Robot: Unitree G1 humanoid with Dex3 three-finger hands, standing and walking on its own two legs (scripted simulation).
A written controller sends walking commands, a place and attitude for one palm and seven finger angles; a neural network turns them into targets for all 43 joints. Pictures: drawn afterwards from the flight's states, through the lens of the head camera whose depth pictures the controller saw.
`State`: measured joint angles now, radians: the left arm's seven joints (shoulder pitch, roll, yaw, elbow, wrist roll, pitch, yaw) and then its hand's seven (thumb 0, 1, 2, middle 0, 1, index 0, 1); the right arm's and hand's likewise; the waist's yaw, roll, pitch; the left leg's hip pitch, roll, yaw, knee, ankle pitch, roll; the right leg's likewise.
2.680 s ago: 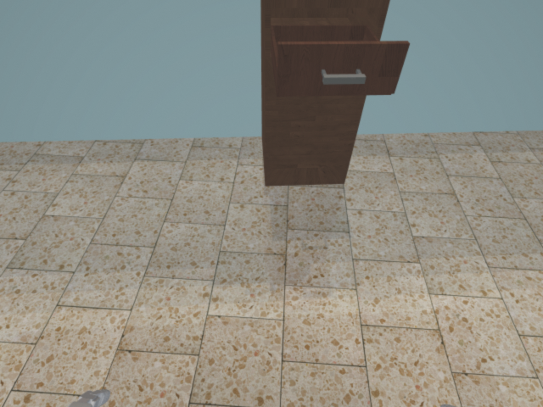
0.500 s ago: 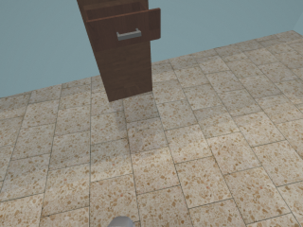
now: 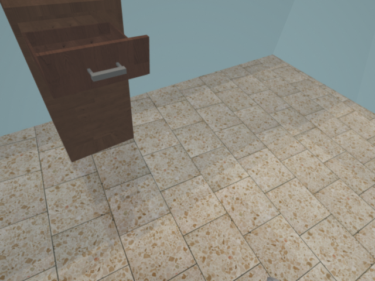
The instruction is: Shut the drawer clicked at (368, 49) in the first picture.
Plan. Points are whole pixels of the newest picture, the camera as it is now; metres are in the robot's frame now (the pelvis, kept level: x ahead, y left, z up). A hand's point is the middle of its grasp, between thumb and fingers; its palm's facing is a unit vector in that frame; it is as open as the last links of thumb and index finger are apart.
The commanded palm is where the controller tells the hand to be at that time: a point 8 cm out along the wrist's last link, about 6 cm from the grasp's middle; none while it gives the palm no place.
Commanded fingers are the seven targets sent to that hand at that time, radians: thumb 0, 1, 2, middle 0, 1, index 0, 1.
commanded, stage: walk to a spot facing it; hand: left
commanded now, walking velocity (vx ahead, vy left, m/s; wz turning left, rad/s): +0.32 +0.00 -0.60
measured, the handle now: (106, 70) +0.76 +0.38 +0.01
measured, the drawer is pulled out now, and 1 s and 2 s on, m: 0.30 0.30 0.30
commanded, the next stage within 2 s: turn to face it in 1.36 s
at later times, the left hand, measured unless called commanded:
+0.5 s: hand (162, 207) +0.36 +0.10 -0.19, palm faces -0.35 -0.93 -0.12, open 7.4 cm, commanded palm none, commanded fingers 0.00 0.90 0.90 -0.20 -0.30 -0.20 -0.30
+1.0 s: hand (153, 182) +0.44 +0.14 -0.18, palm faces -0.39 -0.90 -0.20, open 7.4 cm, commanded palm none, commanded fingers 0.00 0.90 0.90 -0.20 -0.30 -0.20 -0.30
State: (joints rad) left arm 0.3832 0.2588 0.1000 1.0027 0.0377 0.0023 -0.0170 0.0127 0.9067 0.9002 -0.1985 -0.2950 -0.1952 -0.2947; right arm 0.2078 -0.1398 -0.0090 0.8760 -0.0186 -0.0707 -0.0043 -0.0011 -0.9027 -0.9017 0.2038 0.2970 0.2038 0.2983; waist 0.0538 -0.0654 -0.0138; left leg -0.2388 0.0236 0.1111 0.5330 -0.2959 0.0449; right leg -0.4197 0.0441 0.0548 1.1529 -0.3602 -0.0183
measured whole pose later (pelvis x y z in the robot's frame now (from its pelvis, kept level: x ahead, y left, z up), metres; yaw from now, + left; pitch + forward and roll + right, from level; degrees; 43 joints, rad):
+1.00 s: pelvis +0.43 -0.05 -0.02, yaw -32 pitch +2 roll -1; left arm 0.47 0.16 0.05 1.04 0.02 -0.05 0.01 0.01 0.91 0.90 -0.20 -0.30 -0.20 -0.30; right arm 0.05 -0.18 -0.02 0.88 -0.02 -0.05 0.01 0.00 -0.91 -0.90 0.20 0.30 0.20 0.30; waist 0.09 0.00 0.05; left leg -0.45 0.07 0.10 0.59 -0.13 -0.02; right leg -0.05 0.08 0.09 0.55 -0.47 -0.05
